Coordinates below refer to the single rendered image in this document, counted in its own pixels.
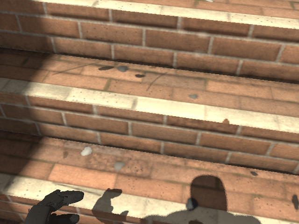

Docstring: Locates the robot left hand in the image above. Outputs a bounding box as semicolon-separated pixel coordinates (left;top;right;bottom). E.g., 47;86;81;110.
23;189;84;224

